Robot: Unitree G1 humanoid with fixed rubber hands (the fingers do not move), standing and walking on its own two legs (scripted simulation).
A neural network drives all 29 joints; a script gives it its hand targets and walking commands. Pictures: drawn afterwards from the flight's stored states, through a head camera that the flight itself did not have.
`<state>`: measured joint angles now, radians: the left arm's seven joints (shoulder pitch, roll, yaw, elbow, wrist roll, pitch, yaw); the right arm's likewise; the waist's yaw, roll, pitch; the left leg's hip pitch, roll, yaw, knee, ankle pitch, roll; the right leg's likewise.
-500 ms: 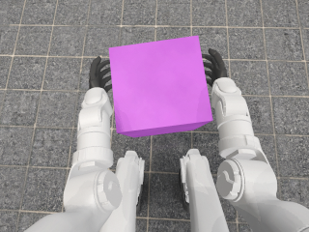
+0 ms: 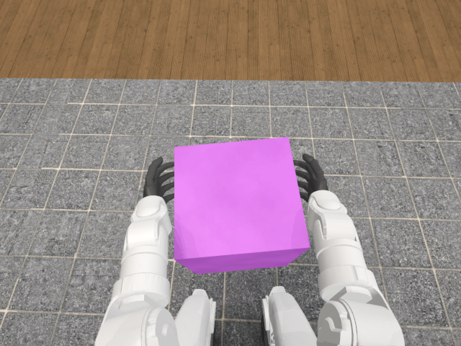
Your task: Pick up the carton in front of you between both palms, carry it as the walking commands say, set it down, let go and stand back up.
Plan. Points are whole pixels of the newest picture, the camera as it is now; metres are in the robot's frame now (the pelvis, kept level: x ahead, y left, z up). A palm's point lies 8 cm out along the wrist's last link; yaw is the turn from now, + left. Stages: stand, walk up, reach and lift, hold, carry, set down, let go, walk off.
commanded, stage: reach and lift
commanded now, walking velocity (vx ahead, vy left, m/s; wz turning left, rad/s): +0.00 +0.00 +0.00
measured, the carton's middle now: (237, 214) +0.36 +0.00 -0.10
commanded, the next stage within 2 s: hold in 1.54 s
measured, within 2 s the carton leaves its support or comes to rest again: neither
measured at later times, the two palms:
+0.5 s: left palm (125, 176) +0.34 +0.15 +0.12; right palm (350, 179) +0.33 -0.15 +0.12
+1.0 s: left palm (120, 172) +0.33 +0.15 +0.14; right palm (357, 174) +0.33 -0.15 +0.14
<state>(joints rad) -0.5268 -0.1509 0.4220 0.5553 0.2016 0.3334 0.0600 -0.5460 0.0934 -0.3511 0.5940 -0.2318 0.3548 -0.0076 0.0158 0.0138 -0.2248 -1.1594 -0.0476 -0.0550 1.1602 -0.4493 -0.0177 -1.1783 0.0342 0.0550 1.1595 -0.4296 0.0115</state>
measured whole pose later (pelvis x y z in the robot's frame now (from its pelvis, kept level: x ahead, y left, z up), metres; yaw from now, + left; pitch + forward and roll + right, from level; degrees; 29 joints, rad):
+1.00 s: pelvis +0.02 +0.00 +0.11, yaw +0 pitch -5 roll +0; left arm -0.37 -0.18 0.35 0.39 0.33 0.59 -0.02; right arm -0.34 0.17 -0.32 0.37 -0.32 0.62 0.03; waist -0.01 0.01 0.04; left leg -0.14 -0.02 -0.07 0.43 -0.21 0.00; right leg -0.15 0.02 0.06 0.42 -0.19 0.01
